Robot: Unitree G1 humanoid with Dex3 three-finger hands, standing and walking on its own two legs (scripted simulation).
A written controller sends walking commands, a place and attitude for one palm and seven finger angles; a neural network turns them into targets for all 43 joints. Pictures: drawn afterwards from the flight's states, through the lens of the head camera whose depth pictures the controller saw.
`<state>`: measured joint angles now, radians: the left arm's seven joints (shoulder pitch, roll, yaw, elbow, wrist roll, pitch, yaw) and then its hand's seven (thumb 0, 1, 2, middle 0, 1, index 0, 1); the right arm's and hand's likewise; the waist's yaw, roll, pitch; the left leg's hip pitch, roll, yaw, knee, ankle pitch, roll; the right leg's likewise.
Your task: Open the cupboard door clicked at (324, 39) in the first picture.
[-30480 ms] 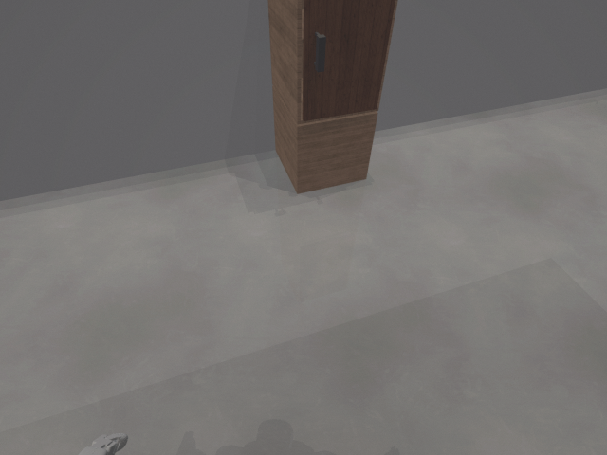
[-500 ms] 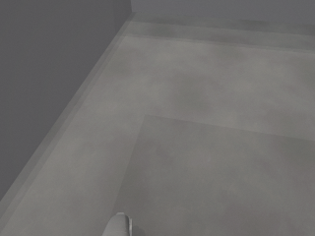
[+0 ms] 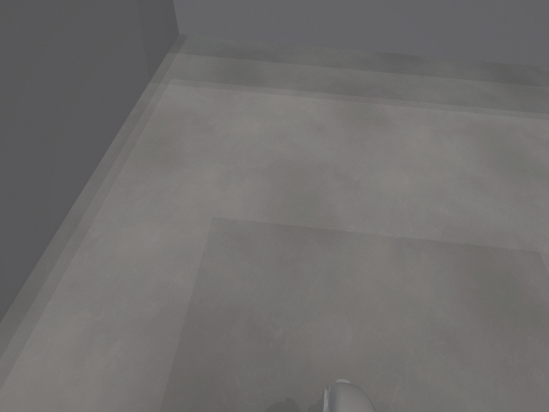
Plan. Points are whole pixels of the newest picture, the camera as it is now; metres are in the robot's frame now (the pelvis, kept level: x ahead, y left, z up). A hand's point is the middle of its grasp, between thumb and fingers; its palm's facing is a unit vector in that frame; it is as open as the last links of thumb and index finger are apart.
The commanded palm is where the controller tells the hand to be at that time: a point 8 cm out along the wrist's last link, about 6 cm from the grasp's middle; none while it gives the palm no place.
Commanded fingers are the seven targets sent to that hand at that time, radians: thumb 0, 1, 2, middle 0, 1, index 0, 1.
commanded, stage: turn to face it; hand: left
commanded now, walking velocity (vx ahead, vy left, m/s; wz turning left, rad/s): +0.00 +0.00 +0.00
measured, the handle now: out of the picture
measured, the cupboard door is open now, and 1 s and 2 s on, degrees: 50 50 50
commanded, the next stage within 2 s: none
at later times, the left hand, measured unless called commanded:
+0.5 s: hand (201, 346) +0.25 +0.15 -0.18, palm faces +0.19 -0.97 -0.16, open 7.2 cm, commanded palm none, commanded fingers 0.00 0.90 0.90 -0.20 -0.30 -0.20 -0.30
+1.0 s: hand (189, 372) +0.20 +0.16 -0.15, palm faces +0.44 -0.83 -0.33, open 7.4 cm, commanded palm none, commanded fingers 0.00 0.90 0.90 -0.20 -0.30 -0.20 -0.30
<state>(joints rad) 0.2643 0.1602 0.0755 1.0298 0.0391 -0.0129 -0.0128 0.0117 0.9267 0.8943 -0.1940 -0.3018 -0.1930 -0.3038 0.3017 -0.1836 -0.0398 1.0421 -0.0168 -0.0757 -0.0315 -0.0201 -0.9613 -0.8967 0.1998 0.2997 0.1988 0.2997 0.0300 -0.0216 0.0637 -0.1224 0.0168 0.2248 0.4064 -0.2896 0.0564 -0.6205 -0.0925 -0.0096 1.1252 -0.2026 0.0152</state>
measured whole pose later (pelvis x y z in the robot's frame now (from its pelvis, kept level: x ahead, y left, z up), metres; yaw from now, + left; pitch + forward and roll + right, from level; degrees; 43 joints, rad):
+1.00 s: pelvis +0.22 -0.07 -0.01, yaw +28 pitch +2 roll +2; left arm 0.17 0.21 0.05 0.90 0.02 0.00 0.02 0.00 0.91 0.89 -0.19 -0.30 -0.19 -0.30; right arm 0.17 -0.27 -0.09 0.93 -0.01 0.07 0.01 0.00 -0.91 -0.90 0.20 0.30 0.20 0.30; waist -0.02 0.06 0.10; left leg -0.49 -0.02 -0.04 0.98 -0.49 -0.04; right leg -0.29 -0.05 -0.09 0.61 -0.35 -0.02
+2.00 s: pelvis +0.30 -0.11 +0.00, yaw +65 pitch +0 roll +3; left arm 0.19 0.16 0.03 0.87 0.02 0.00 0.02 0.00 0.91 0.89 -0.20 -0.30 -0.20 -0.30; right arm 0.17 -0.27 -0.09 0.95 -0.01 0.09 0.03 0.01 -0.91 -0.90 0.20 0.30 0.19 0.30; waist -0.05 0.02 0.10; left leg -0.51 0.02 0.02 1.12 -0.41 -0.08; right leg -0.18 -0.10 -0.19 0.49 -0.31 -0.02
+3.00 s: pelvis +0.35 -0.07 +0.00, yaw +102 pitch +0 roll +3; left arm 0.22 0.18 0.04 0.88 0.02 0.00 0.02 0.00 0.92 0.89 -0.20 -0.30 -0.20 -0.30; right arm 0.13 -0.27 -0.08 0.96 -0.01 0.10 0.03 0.00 -0.91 -0.90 0.20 0.30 0.19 0.30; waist -0.03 0.00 0.12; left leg -0.48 0.03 0.04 1.01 -0.40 -0.07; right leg -0.12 -0.09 -0.24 0.49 -0.37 -0.03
